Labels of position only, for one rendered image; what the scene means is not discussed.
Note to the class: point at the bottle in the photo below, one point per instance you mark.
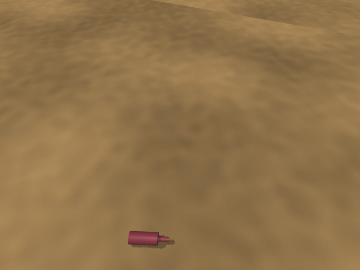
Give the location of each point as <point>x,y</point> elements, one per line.
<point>145,238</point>

